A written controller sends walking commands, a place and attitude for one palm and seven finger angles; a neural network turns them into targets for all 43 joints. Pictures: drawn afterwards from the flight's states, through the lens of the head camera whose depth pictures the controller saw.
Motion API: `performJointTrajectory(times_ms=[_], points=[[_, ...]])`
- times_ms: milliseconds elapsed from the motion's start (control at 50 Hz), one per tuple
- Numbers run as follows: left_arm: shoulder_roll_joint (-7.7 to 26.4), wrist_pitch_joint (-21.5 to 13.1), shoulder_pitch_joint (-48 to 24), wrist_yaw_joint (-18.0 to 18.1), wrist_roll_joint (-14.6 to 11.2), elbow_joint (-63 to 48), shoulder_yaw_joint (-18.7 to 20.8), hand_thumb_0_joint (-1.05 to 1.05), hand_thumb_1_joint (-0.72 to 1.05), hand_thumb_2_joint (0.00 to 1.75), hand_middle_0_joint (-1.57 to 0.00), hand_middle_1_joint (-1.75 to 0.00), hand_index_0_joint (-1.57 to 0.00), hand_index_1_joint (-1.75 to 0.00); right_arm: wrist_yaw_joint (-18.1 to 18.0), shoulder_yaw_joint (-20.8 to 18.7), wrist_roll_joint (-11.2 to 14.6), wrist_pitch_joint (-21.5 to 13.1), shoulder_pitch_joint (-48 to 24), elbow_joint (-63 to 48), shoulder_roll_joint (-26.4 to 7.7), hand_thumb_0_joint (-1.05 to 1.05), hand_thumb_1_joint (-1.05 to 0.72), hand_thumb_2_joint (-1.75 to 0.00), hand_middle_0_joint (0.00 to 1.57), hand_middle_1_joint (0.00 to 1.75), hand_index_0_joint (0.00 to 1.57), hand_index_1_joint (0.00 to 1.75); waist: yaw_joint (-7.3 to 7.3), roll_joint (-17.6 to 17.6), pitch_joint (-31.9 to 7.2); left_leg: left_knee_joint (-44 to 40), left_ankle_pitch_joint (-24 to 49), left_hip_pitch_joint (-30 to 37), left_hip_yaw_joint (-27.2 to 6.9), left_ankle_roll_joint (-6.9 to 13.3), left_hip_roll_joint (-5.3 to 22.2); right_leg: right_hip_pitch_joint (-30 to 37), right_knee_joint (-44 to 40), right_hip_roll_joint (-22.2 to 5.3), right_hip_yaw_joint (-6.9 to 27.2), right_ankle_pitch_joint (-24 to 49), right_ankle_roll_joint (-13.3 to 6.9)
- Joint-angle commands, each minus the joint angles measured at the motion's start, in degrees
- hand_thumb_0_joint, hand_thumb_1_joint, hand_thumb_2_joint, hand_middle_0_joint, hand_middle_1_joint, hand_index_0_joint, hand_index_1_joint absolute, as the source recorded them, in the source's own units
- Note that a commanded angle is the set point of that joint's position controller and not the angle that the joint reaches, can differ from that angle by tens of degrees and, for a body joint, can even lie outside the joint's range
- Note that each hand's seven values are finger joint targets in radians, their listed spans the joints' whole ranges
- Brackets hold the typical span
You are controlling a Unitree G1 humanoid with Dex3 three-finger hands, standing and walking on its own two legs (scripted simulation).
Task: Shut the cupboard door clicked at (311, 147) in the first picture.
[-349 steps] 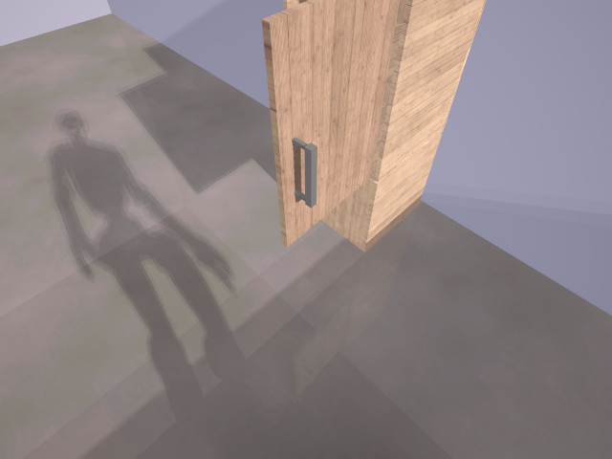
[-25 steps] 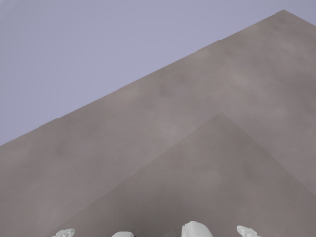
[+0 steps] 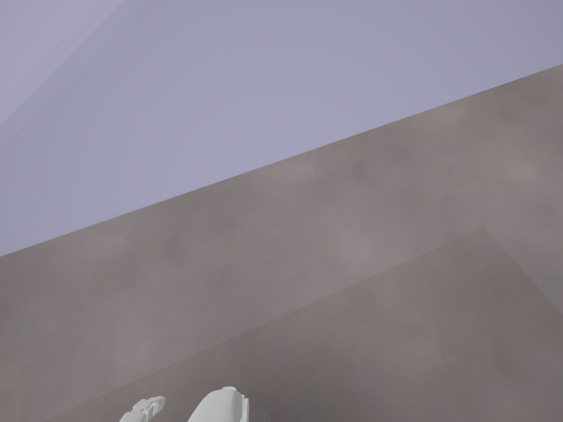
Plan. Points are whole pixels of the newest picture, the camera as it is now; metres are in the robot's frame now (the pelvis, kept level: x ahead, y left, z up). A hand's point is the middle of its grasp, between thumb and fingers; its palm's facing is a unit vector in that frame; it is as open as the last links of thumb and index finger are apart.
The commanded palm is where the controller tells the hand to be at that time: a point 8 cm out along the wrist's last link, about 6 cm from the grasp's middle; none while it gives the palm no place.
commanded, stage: walk to a spot facing it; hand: left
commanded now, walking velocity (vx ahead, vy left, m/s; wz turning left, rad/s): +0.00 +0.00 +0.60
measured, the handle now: out of the picture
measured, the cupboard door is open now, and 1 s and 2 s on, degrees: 93 93 93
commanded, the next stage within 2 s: none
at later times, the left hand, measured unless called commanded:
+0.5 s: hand out of the picture +0.09 +0.25 -0.16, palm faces +0.29 -0.92 -0.27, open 7.4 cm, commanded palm none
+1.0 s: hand out of the picture -0.01 +0.19 -0.20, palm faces +0.59 -0.77 -0.22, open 7.4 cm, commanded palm none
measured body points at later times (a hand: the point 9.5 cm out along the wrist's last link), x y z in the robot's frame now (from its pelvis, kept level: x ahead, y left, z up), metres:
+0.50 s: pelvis +0.04 +0.00 -0.01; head +0.10 +0.03 +0.44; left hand +0.07 +0.29 -0.14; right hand +0.21 -0.22 -0.15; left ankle +0.01 +0.13 -0.74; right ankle +0.09 -0.15 -0.71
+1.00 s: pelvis +0.08 +0.00 -0.02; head +0.12 +0.06 +0.42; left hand -0.04 +0.23 -0.18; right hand +0.35 -0.13 -0.14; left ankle +0.05 +0.09 -0.74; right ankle +0.10 -0.14 -0.72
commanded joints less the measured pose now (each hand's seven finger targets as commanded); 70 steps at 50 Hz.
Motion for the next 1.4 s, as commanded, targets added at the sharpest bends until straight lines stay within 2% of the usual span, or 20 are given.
performJointTrajectory(times_ms=[0,60,120,160,180,280,440,500,520,540,560,620,820,900,940,960,1060,1260,1320,1380], points=[[13.41,-1.31,5.70,0.87,0.38,-1.88,4.23,0.00,0.90,0.90,-0.20,-0.30,-0.20,-0.30,0.39,0.19,-0.05,-1.98,-6.07,-6.41,-2.23,0.00,-0.90,-0.90,0.20,0.30,0.20,0.30,4.38,-11.23,-8.33,-10.10,0.25,-1.09,3.33,0.41,-0.32,11.44,-1.92,-13.36,4.39,46.51,-5.00],[14.44,-1.22,5.78,0.68,0.48,-1.84,4.75,0.00,0.90,0.90,-0.20,-0.30,-0.20,-0.30,0.32,0.28,-0.05,-2.38,-6.34,-7.16,-2.52,0.00,-0.90,-0.90,0.20,0.30,0.20,0.30,4.10,-11.97,-8.61,-16.06,0.89,3.42,4.93,1.82,-1.34,9.49,0.66,-14.59,3.51,47.50,-4.89],[14.66,-1.25,2.88,0.22,-0.33,-2.28,4.90,0.00,0.90,0.90,-0.20,-0.30,-0.20,-0.30,-0.07,-0.93,-0.55,-3.27,4.19,-5.12,-6.42,0.00,-0.90,-0.90,0.20,0.30,0.20,0.30,-2.51,-5.26,-14.10,-30.85,18.20,23.42,3.39,4.67,-1.05,-0.34,17.54,-12.54,-1.29,41.03,0.07],[8.80,-0.49,-1.28,-0.20,-0.81,-6.52,3.07,0.00,0.90,0.90,-0.20,-0.30,-0.20,-0.30,-1.12,-3.36,-0.27,-3.72,12.40,-3.58,-16.61,0.00,-0.90,-0.90,0.20,0.30,0.20,0.30,-5.80,16.83,-19.13,-32.64,59.97,36.67,-28.58,19.72,23.43,-25.76,41.49,0.05,3.54,-19.18,5.57],[10.63,0.35,-1.87,0.28,-0.42,-6.93,3.41,0.00,0.90,0.90,-0.20,-0.30,-0.20,-0.30,-1.36,-3.02,-0.21,-3.32,10.51,-3.63,-16.26,0.00,-0.90,-0.90,0.20,0.30,0.20,0.30,-4.41,9.03,-17.54,-32.87,50.28,33.14,-23.89,20.91,24.34,-25.87,43.52,-2.01,8.66,-18.30,4.84],[10.04,1.64,0.54,-0.58,0.18,-2.88,4.03,0.00,0.90,0.90,-0.20,-0.30,-0.20,-0.30,-2.49,-1.24,-0.64,-3.89,-1.45,-7.03,-10.78,0.00,-0.90,-0.90,0.20,0.30,0.20,0.30,1.50,9.63,-8.91,-36.65,29.67,17.78,-15.04,13.60,11.59,-21.78,38.41,-0.67,8.93,-4.96,5.87],[9.02,0.92,-1.36,-0.72,-0.13,-4.91,3.52,0.00,0.90,0.90,-0.20,-0.30,-0.20,-0.30,-1.85,-2.34,-0.94,-3.41,-1.13,-6.65,-11.61,0.00,-0.90,-0.90,0.20,0.30,0.20,0.30,1.26,10.87,-9.43,-34.41,27.24,14.86,-18.95,13.03,8.91,-12.15,17.11,4.34,6.20,-4.56,5.53],[10.24,-0.18,4.24,-0.45,-0.35,-4.07,3.92,0.00,0.90,0.90,-0.20,-0.30,-0.20,-0.30,-1.84,-2.52,-0.28,-3.24,-3.18,-7.49,-10.76,0.00,-0.90,-0.90,0.20,0.30,0.20,0.30,4.42,9.81,-11.35,-27.97,28.40,10.17,-18.76,10.26,6.28,-0.11,1.35,5.11,6.07,6.04,5.06],[13.05,-1.00,6.75,-0.02,-0.02,-3.52,4.61,0.00,0.90,0.90,-0.20,-0.30,-0.20,-0.30,-1.66,-2.25,0.23,-3.34,-2.87,-7.96,-8.01,0.00,-0.90,-0.90,0.20,0.30,0.20,0.30,5.49,2.08,-13.01,-21.69,18.96,3.67,-16.05,7.06,2.64,8.81,-6.75,-1.62,12.12,10.27,3.51],[18.64,-1.49,8.05,0.55,0.86,-3.36,5.75,0.00,0.90,0.90,-0.20,-0.30,-0.20,-0.30,-1.38,-1.57,0.47,-3.55,-2.49,-9.28,-3.82,0.00,-0.90,-0.90,0.20,0.30,0.20,0.30,6.18,-16.39,-12.97,-7.30,-6.30,-6.62,-4.66,2.06,-6.17,13.59,-10.06,-18.54,28.91,19.97,-2.87],[18.81,-1.37,8.01,0.72,0.47,-3.33,5.13,0.00,0.90,0.90,-0.20,-0.30,-0.20,-0.30,-1.33,-1.82,-0.03,-3.30,-2.82,-9.38,-6.13,0.00,-0.90,-0.90,0.20,0.30,0.20,0.30,6.10,-15.88,-12.97,5.31,-14.05,-5.68,-6.06,2.27,-3.80,7.30,-9.41,-23.84,30.04,26.19,-7.87],[11.81,-1.13,1.12,1.02,-0.11,-4.79,3.59,0.00,0.90,0.90,-0.20,-0.30,-0.20,-0.30,-0.74,-1.67,-0.40,-2.12,-1.76,-6.29,-5.45,0.00,-0.90,-0.90,0.20,0.30,0.20,0.30,2.00,-14.08,-8.97,13.80,-3.47,-6.93,-5.21,0.94,0.08,5.57,-5.77,-13.90,14.86,35.64,-5.93],[13.99,-1.35,7.44,0.88,0.55,-2.23,4.73,0.00,0.90,0.90,-0.20,-0.30,-0.20,-0.30,0.44,0.48,0.04,-2.44,-7.37,-7.45,-1.66,0.00,-0.90,-0.90,0.20,0.30,0.20,0.30,4.97,-11.61,-9.28,-13.65,-0.31,1.25,3.78,1.45,-0.88,10.87,-1.13,-14.95,3.81,46.12,-5.35],[14.37,-1.16,4.26,0.17,-0.08,-2.39,5.09,0.00,0.90,0.90,-0.20,-0.30,-0.20,-0.30,0.14,-0.39,-0.42,-3.19,0.71,-6.12,-4.54,0.00,-0.90,-0.90,0.20,0.30,0.20,0.30,-0.27,-7.34,-11.84,-28.86,12.26,18.13,4.28,3.86,-2.30,1.38,11.44,-13.46,-0.92,39.74,-0.99],[8.06,-0.57,0.48,-0.30,-0.83,-6.23,3.36,0.00,0.90,0.90,-0.20,-0.30,-0.20,-0.30,-0.83,-3.31,-0.72,-3.83,10.50,-4.47,-15.87,0.00,-0.90,-0.90,0.20,0.30,0.20,0.30,-5.31,18.90,-16.37,-35.06,51.55,33.71,-28.94,17.56,22.44,-24.90,37.91,-0.61,-0.46,-18.98,6.30],[10.21,0.39,-1.29,0.17,-0.33,-6.94,3.43,0.00,0.90,0.90,-0.20,-0.30,-0.20,-0.30,-1.34,-2.99,-0.21,-3.41,11.22,-3.51,-15.86,0.00,-0.90,-0.90,0.20,0.30,0.20,0.30,-4.56,11.83,-17.26,-34.07,50.40,32.60,-27.16,20.72,24.19,-26.05,41.92,-1.56,7.80,-19.27,5.05],[9.74,0.94,0.41,-1.26,0.58,-2.81,4.24,0.00,0.90,0.90,-0.20,-0.30,-0.20,-0.30,-2.41,-0.96,-0.76,-4.67,0.76,-6.49,-9.58,0.00,-0.90,-0.90,0.20,0.30,0.20,0.30,1.18,8.28,-9.23,-40.35,13.49,18.68,-18.28,13.31,11.36,-24.32,40.55,-0.98,9.39,-2.51,5.46],[9.07,-0.91,-8.14,-2.62,0.48,-5.77,3.68,0.00,0.90,0.90,-0.20,-0.30,-0.20,-0.30,-1.85,-1.78,-0.97,-6.00,6.67,-3.69,-10.15,0.00,-0.90,-0.90,0.20,0.30,0.20,0.30,-0.71,8.21,-6.66,-42.64,1.91,19.03,-24.62,15.24,9.86,-22.56,19.66,1.53,8.26,-2.14,5.77],[9.04,-1.41,-6.38,-2.73,0.27,-5.57,3.66,0.00,0.90,0.90,-0.20,-0.30,-0.20,-0.30,-1.79,-2.10,-0.99,-5.84,5.28,-3.82,-10.17,0.00,-0.90,-0.90,0.20,0.30,0.20,0.30,0.43,9.13,-7.71,-40.06,2.79,15.46,-25.22,14.27,8.40,-13.55,10.53,4.01,6.74,-1.94,5.49],[11.90,-2.44,4.87,-2.29,0.35,-1.97,5.11,0.00,0.90,0.90,-0.20,-0.30,-0.20,-0.30,-1.71,-1.65,-0.17,-5.99,1.48,-4.32,-6.96,0.00,-0.90,-0.90,0.20,0.30,0.20,0.30,6.69,1.45,-10.27,-27.85,-0.48,-2.39,-19.07,9.67,1.60,13.64,-5.37,1.95,9.63,1.50,4.23]])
